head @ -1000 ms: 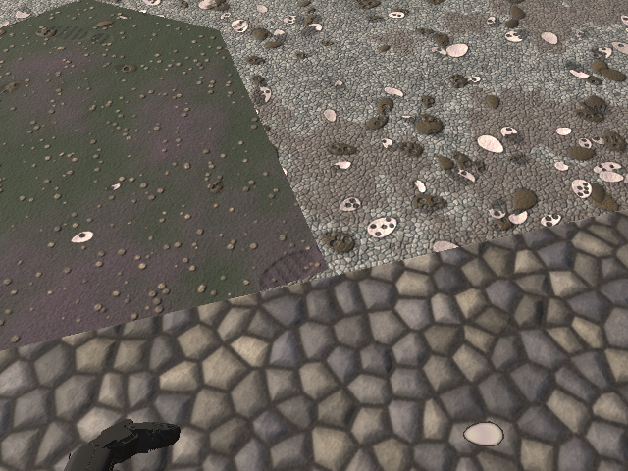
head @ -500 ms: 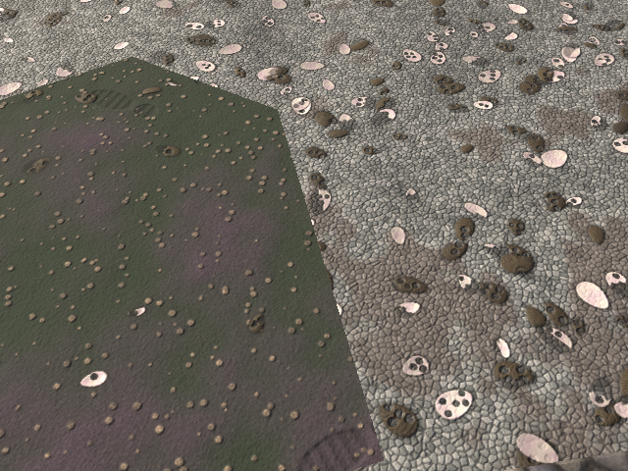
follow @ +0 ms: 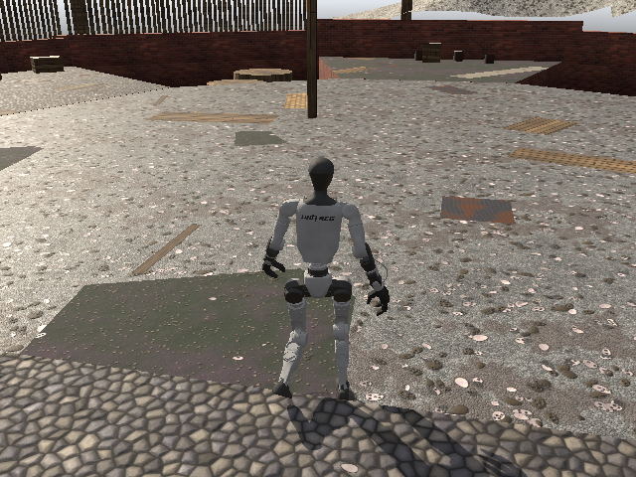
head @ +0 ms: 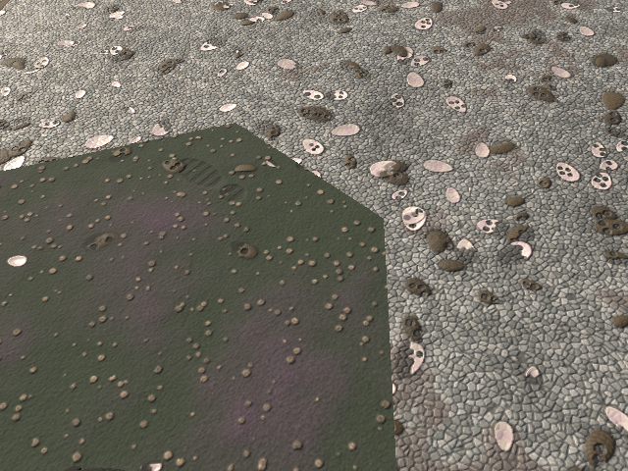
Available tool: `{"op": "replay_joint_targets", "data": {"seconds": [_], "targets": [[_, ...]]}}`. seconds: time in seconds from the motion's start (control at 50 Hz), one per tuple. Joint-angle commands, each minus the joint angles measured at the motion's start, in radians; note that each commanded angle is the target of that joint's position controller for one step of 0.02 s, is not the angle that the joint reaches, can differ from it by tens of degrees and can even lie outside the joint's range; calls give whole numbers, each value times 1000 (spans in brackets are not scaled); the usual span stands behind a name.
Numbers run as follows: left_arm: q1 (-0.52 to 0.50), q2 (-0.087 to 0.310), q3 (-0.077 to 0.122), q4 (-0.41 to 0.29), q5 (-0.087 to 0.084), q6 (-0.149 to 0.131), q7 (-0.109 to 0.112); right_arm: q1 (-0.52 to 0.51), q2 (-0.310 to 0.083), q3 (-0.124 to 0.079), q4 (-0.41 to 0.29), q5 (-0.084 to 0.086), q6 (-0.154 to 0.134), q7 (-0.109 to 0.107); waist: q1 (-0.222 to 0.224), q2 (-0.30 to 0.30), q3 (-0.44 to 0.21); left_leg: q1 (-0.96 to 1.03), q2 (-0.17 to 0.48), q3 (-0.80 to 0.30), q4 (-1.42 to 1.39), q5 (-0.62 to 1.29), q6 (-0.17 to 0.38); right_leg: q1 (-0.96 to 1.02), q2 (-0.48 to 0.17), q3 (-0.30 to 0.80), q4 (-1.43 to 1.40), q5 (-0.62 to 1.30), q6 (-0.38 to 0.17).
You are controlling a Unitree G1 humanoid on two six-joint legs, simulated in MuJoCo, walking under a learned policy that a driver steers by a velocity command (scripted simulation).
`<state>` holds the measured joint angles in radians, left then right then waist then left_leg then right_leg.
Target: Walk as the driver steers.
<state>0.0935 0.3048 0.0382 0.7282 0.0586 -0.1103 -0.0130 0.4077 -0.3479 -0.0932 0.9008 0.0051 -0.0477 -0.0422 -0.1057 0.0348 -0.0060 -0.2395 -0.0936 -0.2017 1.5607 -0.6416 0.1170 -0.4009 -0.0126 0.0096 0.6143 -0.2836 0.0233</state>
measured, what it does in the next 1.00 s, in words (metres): walks ahead, turning right: left foot, then right foot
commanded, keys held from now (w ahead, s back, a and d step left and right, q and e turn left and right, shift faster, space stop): w+q+shift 0.06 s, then w+e+shift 0.94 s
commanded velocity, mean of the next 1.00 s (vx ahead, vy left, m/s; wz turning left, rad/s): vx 1.00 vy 0.00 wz -0.43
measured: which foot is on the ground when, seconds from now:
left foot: up 0.00-0.30, down 0.32-0.76, up 0.78-1.00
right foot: down 0.00-0.30, up 0.32-0.74, down 0.76-1.00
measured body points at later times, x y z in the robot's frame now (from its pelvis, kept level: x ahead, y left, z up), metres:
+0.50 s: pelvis +0.45 +0.00 +0.02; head +0.45 +0.00 +0.47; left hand +0.48 +0.26 -0.12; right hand +0.52 -0.28 -0.11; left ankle +0.41 +0.07 -0.72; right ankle +0.42 -0.14 -0.63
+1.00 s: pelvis +0.90 -0.12 +0.01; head +0.91 -0.13 +0.46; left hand +1.02 +0.14 -0.11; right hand +1.01 -0.42 -0.05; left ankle +1.12 +0.01 -0.65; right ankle +0.84 -0.11 -0.72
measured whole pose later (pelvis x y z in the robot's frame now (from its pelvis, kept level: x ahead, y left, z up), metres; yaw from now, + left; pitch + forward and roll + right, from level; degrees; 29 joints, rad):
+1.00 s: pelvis +0.90 -0.12 +0.01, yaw -30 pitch +0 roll +0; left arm 0.45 0.30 0.07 0.86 0.01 -0.04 -0.01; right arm 0.03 -0.23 0.03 0.62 -0.06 -0.06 0.01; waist 0.07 0.01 0.03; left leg -0.70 0.16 -0.10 0.98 -0.19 -0.07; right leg -0.09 0.22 0.10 0.38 -0.26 -0.19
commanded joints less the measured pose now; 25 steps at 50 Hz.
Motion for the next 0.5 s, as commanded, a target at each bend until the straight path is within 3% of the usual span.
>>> {"op": "replay_joint_targets", "data": {"seconds": [0.02, 0.04, 0.06, 0.08, 0.1, 0.12, 0.14, 0.16, 0.18, 0.2, 0.22, 0.26, 0.28, 0.3, 0.32, 0.34, 0.36, 0.38, 0.4, 0.44, 0.5], "targets": [[267, 98, 40, 6, 13, 16, 15, -181, -42, 24, -141, -30, -5, 21, 190, -100, -44, -780, 129, 145, 192, 248, -6, 564, -400, 585, -348, -276, -155], [277, 105, 36, 45, 22, 8, 20, -203, -22, 29, -150, -45, 9, 46, 160, -78, 27, -741, 148, 150, 178, 268, -12, 433, -395, 487, -291, 139, -158], [309, 58, 18, 76, 1, -5, 20, -221, -8, 32, -161, -60, 27, 69, 135, -27, 55, -652, 199, 94, 52, 313, -6, 323, -363, 352, -261, 318, -127], [343, 17, 7, 134, -25, -14, 12, -261, 53, 44, -188, -62, 38, 80, 112, -97, 77, -645, 195, 81, 28, 319, -4, 263, -319, 282, -266, 386, -91], [338, 7, 0, 147, -39, -29, 1, -285, 72, 57, -214, -52, 32, 88, 93, -152, 82, -617, 168, 82, -98, 369, -3, 218, -259, 226, -316, 393, -68], [301, -1, -3, 151, -45, -36, -1, -343, 91, 74, -249, -44, 25, 98, 71, -159, 111, -517, 136, 93, -324, 451, -7, 109, -189, 132, -408, 374, -69], [271, 27, 1, 154, -47, -39, 4, -357, 87, 81, -257, -52, 19, 105, 50, -199, 116, -438, 122, 101, -462, 544, -12, 67, -181, 107, -444, 398, -99], [263, 25, 0, 160, -53, -35, 7, -374, 64, 83, -259, -58, 9, 111, 39, -152, 124, -371, 111, 139, -618, 623, -15, 71, -156, 42, -458, 473, -109], [272, 63, 8, 165, -59, -31, 8, -396, 62, 92, -263, -57, 5, 118, 31, -132, 117, -265, 104, 215, -750, 664, -12, 56, -174, 36, -531, 520, -134], [326, 64, 7, 187, -69, -26, 6, -447, 59, 98, -258, -56, 2, 119, 59, -61, 142, -197, 83, 288, -811, 687, -11, 80, -169, 29, -575, 636, -150], [362, 87, 9, 201, -72, -22, 3, -475, 57, 102, -261, -53, -3, 114, 70, -66, 145, -153, 71, 303, -870, 684, -4, 141, -188, 36, -572, 765, -160], [425, 131, 11, 225, -64, -10, 7, -434, 7, 88, -242, -56, -10, 89, 49, -88, 67, -63, 18, 317, -923, 578, 15, 323, -196, 16, -391, 1188, -151], [428, 159, 15, 234, -54, 1, 14, -303, -26, 75, -206, -57, -16, 72, -16, -118, -17, 74, 5, 286, -948, 517, 29, 354, -200, 24, -200, 1249, -150], [388, 178, 18, 228, -54, 11, 17, -105, -61, 56, -150, -61, -21, 56, -126, -127, -110, 308, 45, 233, -1016, 529, 47, 264, -174, 14, 64, 1123, -146], [396, 103, 2, 198, -51, 13, 10, 33, -151, 27, -118, -85, -26, 36, -141, -35, -227, 559, 246, 36, -1031, 306, 62, 55, -99, -11, 401, 656, -144], [530, -54, -25, 173, -79, 20, 12, 29, -184, 16, -132, -109, -32, 34, -16, 147, -376, 784, 560, -415, -1075, 189, 136, -244, 0, 23, 780, -232, -139], [419, 85, 9, 151, -78, 28, 22, 7, -133, 17, -134, -64, -21, 34, -66, 6, -329, 671, 543, -488, -1206, 87, 128, -338, -14, 54, 810, -129, -160], [330, 88, 17, 129, -77, 30, 17, -70, -78, 28, -114, -55, -26, 33, -17, 0, -118, 504, 475, -322, -1270, 150, 106, -377, -55, 55, 741, -27, -156], [316, 51, 12, 130, -69, 36, 7, -121, -40, 32, -104, -51, -35, 36, 24, 5, -9, 369, 434, -206, -1320, 267, 87, -362, -82, 51, 690, 1, -149], [368, 2, 12, 159, -44, 73, -11, -142, 5, 40, -88, -38, -52, 34, 101, 16, 63, 189, 377, -23, -1388, 349, 44, -275, -113, 50, 656, 16, -123], [252, -34, 17, 106, -29, 106, -32, -131, 30, 41, -52, -8, -83, 41, 137, 29, 127, 130, 343, 168, -1451, 521, 8, -340, -150, 29, 608, 77, -100]]}}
